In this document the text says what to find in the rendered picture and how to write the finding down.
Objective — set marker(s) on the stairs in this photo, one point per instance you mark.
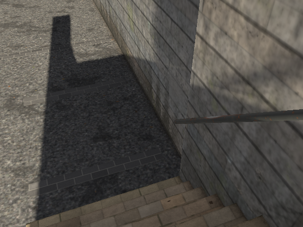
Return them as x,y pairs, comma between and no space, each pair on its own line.
169,203

